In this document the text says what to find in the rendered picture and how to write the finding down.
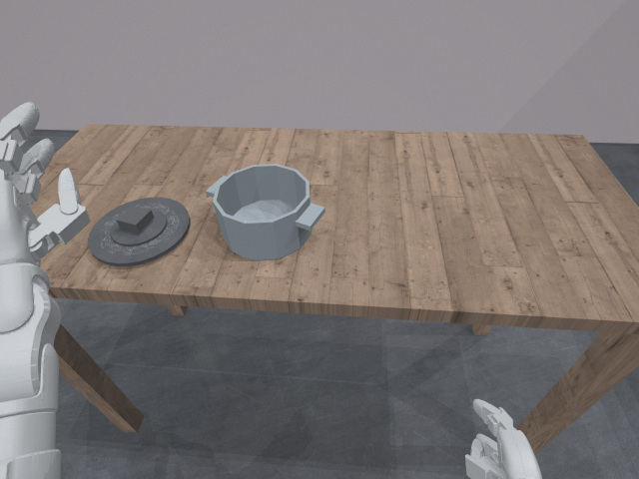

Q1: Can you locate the left robot forearm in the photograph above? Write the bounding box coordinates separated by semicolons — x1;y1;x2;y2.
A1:
0;262;61;479

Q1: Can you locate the lid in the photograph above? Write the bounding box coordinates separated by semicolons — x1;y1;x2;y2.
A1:
88;198;191;266

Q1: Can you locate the left robot hand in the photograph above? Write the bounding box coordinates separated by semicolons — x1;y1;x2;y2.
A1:
0;102;91;267

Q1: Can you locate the knob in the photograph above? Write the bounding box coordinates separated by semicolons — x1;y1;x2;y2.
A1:
116;206;154;233

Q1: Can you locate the pot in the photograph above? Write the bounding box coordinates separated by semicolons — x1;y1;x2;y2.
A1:
206;164;325;260

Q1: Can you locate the right robot hand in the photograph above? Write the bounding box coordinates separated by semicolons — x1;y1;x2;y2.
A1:
465;399;542;479

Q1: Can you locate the table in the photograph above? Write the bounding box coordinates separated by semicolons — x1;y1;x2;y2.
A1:
28;124;639;455

